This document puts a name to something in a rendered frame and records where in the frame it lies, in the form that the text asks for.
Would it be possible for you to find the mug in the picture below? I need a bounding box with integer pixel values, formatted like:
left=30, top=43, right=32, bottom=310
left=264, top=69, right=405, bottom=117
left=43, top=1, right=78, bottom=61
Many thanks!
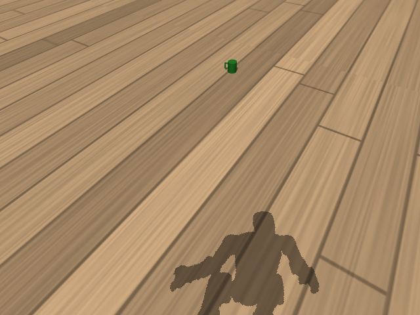
left=224, top=60, right=237, bottom=74

